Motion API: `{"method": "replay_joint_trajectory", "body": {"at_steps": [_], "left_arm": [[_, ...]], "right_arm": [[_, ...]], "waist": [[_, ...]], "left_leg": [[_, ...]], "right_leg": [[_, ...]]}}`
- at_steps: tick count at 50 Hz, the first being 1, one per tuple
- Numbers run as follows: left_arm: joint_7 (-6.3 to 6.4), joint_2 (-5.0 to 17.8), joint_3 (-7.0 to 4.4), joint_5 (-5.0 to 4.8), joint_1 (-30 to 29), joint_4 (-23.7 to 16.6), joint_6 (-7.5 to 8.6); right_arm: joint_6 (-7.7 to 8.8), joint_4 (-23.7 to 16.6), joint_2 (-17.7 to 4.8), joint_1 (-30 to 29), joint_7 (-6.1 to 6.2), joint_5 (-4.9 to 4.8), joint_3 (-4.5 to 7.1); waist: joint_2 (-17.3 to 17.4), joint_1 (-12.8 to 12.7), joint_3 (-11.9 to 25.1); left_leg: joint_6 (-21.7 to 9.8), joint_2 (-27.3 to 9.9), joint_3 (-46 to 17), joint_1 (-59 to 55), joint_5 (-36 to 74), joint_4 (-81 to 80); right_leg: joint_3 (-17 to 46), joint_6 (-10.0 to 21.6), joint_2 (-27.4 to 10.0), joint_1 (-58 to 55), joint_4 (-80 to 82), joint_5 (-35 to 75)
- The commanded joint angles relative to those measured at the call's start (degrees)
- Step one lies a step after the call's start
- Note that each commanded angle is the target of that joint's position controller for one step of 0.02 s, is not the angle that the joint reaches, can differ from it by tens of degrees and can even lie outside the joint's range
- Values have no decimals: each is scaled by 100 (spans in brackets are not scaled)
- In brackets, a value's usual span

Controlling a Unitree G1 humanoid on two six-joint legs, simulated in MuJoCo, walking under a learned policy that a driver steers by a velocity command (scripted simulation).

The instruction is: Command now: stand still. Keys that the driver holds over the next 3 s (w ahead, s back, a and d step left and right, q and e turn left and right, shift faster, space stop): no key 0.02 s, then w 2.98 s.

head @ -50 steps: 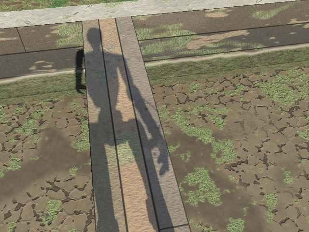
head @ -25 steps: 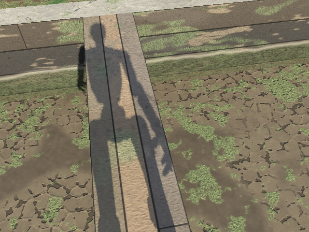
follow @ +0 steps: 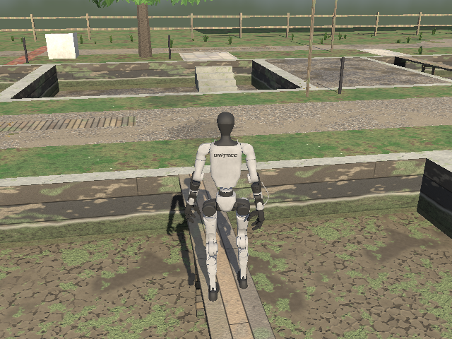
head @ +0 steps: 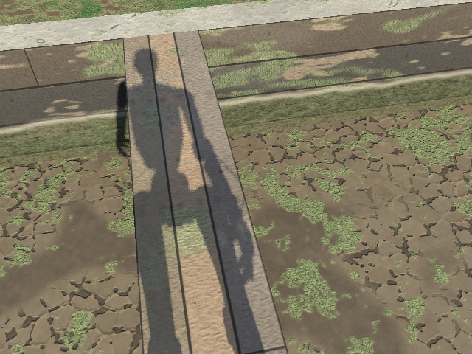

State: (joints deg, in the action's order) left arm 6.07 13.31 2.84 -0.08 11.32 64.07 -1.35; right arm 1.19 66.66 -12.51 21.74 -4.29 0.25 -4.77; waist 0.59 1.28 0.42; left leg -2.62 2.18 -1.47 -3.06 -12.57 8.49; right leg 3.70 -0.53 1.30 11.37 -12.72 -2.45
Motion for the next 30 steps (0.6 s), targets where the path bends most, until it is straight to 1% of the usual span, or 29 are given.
{"method": "replay_joint_trajectory", "body": {"at_steps": [1,2,3,5,7,8,9,10,11,12,13,14,15,16,17,18,19,20,21,22,23,24,25,26,27,28,29,30], "left_arm": [[23,629,-97,-1,130,-120,36],[27,604,-90,-9,172,-100,35],[33,604,-91,-25,153,-111,37],[34,630,-113,-28,116,-169,87],[-6,659,-140,-25,100,-254,222],[-40,665,-149,-37,96,-301,303],[-86,681,-158,-75,95,-342,378],[-136,673,-159,-97,118,-380,456],[-152,750,-175,-138,196,-428,571],[-161,656,-156,-101,304,-441,630],[-180,694,-164,-113,462,-419,652],[-215,890,-260,-236,843,-308,626],[-229,1034,-332,-331,1317,-231,599],[-305,1284,-415,-402,2208,-121,556],[-323,1350,-463,-385,2612,-98,501],[-351,1164,-401,-226,2576,-159,501],[-340,1025,-371,-82,2254,-261,522],[-331,939,-338,-3,1961,-355,548],[-353,789,-281,21,1795,-364,562],[-394,619,-211,12,1725,-337,571],[-424,537,-167,-7,1686,-326,588],[-447,558,-158,-31,1712,-314,616],[-458,651,-173,-56,1747,-314,642],[-468,754,-192,-89,1630,-365,661],[-479,825,-201,-138,1555,-422,660],[-485,966,-235,-176,1466,-483,657],[-427,1139,-315,-266,1641,-465,616],[-428,1295,-366,-284,1754,-449,581]], "right_arm": [[14,46,-552,630,9,0,67],[16,49,-515,661,22,2,57],[19,19,-530,633,44,-6,62],[19,-120,-750,471,113,-42,126],[8,-259,-956,424,194,-72,199],[-1,-322,-1027,429,234,-83,236],[-30,-356,-1130,444,307,-94,291],[-49,-419,-1166,460,358,-107,325],[9,-527,-1114,99,411,-234,333],[38,-570,-1155,142,419,-278,348],[57,-559,-1072,233,389,-277,341],[72,-625,-855,124,439,-217,309],[125,-640,-656,190,429,-183,255],[283,-779,-491,240,436,18,146],[445,-801,-744,243,404,-69,193],[552,-829,-930,115,336,-199,244],[613,-785,-1068,125,248,-285,303],[656,-854,-1057,16,179,-344,327],[650,-892,-1056,-37,141,-389,357],[613,-930,-990,-72,106,-401,364],[574,-983,-924,-139,75,-400,363],[547,-1023,-878,-229,46,-383,364],[531,-1088,-804,-349,33,-359,339],[532,-1195,-680,-512,16,-319,282],[527,-1302,-578,-806,31,-281,228],[519,-1442,-528,-1098,66,-248,180],[489,-1577,-503,-1470,112,-262,171],[476,-1667,-563,-1579,146,-263,170]], "waist": [[45,8,-269],[51,17,-200],[85,27,-236],[332,24,-429],[535,50,-671],[579,59,-768],[624,53,-853],[607,41,-923],[537,-135,-1192],[541,-191,-1161],[372,-202,-1125],[85,-299,-1082],[-380,-439,-833],[-1141,-756,-282],[-1480,-925,-5],[-1246,-843,-61],[-846,-610,-212],[-628,-442,-427],[-511,-311,-545],[-493,-221,-636],[-551,-153,-721],[-573,-122,-816],[-609,-107,-900],[-634,-78,-997],[-620,-118,-1052],[-582,-149,-1112],[-599,-271,-1238],[-683,-330,-1232]], "left_leg": [[61,-339,-270,1347,1005,-308],[42,-322,-279,1334,522,-374],[-16,-334,-352,1397,-192,-480],[-293,-547,-760,1471,-1438,-711],[-634,-943,-1268,1270,-2131,-810],[-777,-1131,-1452,1169,-2256,-813],[-878,-1246,-1539,1079,-2247,-786],[-961,-1365,-1608,1013,-2195,-715],[-944,-1328,-1504,1251,-2082,-663],[-936,-1245,-1414,1306,-1870,-500],[-878,-1029,-1203,1332,-1459,-315],[-638,-621,-837,1440,-857,100],[-341,-181,-327,1959,-556,933],[-102,70,-178,2903,-894,2153],[14,140,-147,3446,-1490,3358],[191,199,-318,3738,-1976,5033],[241,27,-491,3916,-1939,6278],[224,-181,-422,4133,-1771,6887],[196,-359,-300,4155,-1478,7050],[173,-432,-165,4051,-1172,7014],[172,-444,-13,3943,-894,6874],[178,-421,151,3902,-639,6609],[173,-431,259,3849,-449,6146],[159,-457,310,3642,-273,5527],[135,-438,402,3352,-192,4993],[130,-397,506,3053,-198,4474],[123,-260,748,3026,-450,3831],[111,-201,851,2879,-399,3562]], "right_leg": [[332,281,-207,-1083,-117,640],[308,283,-186,-1104,-114,450],[254,279,-146,-1059,-183,196],[24,229,22,-654,-579,-484],[-95,195,78,78,-1049,-904],[-127,202,72,377,-1307,-1039],[-172,225,75,611,-1559,-1154],[-185,263,47,794,-1771,-1232],[-228,231,45,750,-1637,-1284],[-237,297,27,519,-1441,-1179],[-201,387,50,266,-1310,-1114],[209,517,-108,-163,-961,-818],[761,777,-346,-1075,-748,-574],[2050,1144,-1100,-2360,-336,-920],[3181,1482,-1776,-2801,130,-1463],[3549,1622,-2052,-2507,309,-1546],[3185,1675,-2167,-1937,247,-1314],[2582,1682,-2147,-1490,283,-887],[2037,1596,-1953,-1188,450,-776],[1638,1482,-1712,-945,636,-832],[1320,1405,-1526,-774,762,-806],[1091,1374,-1404,-685,831,-742],[928,1343,-1338,-651,871,-735],[759,1272,-1262,-520,848,-732],[634,1243,-1246,-324,827,-638],[564,1275,-1294,-100,847,-580],[611,1345,-1274,-196,872,-685],[723,1408,-1437,-277,896,-697]]}}
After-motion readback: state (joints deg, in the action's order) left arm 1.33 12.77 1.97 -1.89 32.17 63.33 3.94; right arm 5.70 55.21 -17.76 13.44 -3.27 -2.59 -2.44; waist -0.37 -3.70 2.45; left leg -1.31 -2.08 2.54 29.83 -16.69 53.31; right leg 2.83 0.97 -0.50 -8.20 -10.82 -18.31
